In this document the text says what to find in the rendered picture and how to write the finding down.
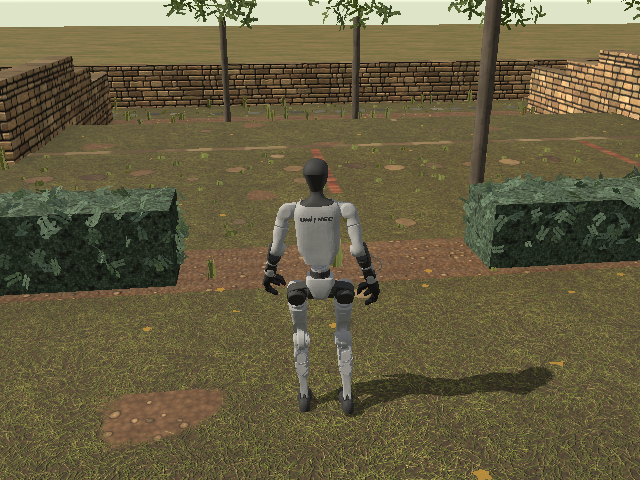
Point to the humanoid robot head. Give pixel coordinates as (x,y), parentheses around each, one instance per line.
(315,172)

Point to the right robot hand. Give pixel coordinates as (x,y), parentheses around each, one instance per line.
(372,288)

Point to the robot right forearm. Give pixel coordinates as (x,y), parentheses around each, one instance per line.
(366,266)

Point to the left robot upper arm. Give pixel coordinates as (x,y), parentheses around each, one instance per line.
(285,213)

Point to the left robot hand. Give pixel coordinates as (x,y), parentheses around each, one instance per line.
(275,280)

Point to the right robot upper arm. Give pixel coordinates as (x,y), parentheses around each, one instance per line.
(349,211)

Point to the robot left forearm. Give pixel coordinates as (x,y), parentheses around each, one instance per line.
(272,263)

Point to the right robot shin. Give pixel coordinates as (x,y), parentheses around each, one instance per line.
(345,363)

